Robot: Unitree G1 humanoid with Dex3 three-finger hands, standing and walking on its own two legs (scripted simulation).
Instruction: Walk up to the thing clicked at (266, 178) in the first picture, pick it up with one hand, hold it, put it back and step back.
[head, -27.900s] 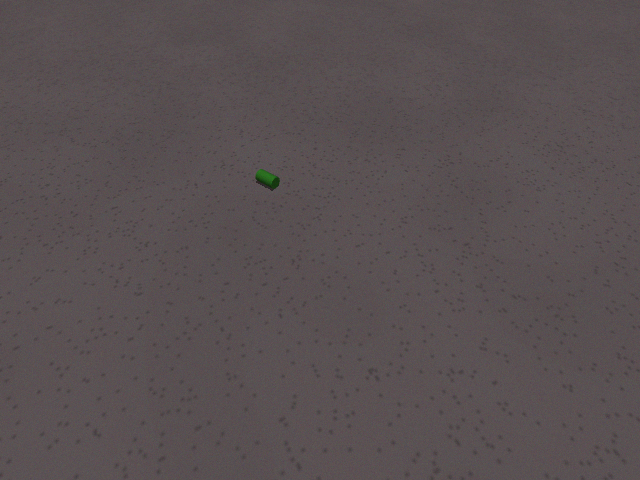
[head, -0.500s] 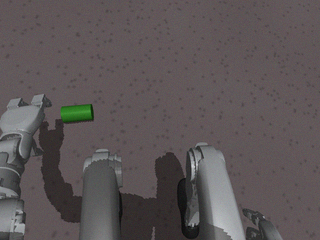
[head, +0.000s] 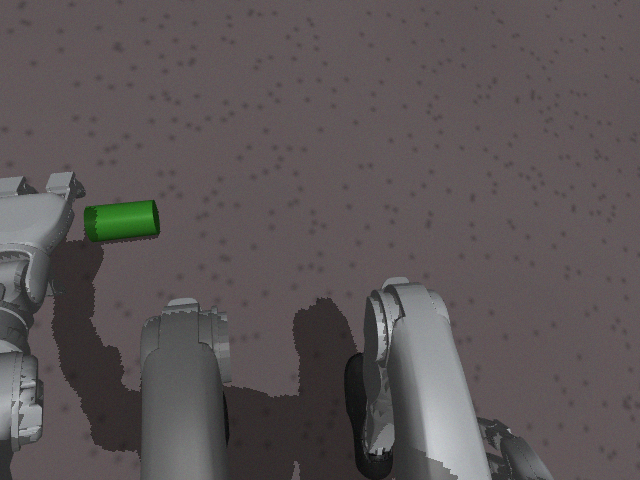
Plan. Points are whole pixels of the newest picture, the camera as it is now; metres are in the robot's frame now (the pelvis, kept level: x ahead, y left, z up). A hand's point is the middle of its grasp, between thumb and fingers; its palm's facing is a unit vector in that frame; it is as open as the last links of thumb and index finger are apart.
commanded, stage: rise first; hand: left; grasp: from above
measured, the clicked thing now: (123, 220) +0.49 +0.28 -0.31
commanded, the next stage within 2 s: approach in 0.48 s
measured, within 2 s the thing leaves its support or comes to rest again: neither
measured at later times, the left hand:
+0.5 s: hand (66, 241) +0.42 +0.31 -0.19, palm faces -0.46 -0.09 -0.88, open 13.6 cm
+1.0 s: hand (117, 180) +0.51 +0.26 -0.19, palm faces -0.38 -0.05 -0.92, open 14.0 cm
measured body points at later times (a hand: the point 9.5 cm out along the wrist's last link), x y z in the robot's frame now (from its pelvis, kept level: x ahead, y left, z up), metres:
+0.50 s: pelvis +0.01 +0.00 -0.01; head +0.25 +0.06 +0.37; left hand +0.44 +0.32 -0.14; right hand +0.08 -0.28 -0.12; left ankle +0.08 +0.13 -0.31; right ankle +0.11 -0.15 -0.31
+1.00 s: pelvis +0.01 +0.00 -0.02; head +0.26 +0.07 +0.35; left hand +0.53 +0.26 -0.14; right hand +0.05 -0.28 -0.11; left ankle +0.08 +0.13 -0.31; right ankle +0.11 -0.15 -0.31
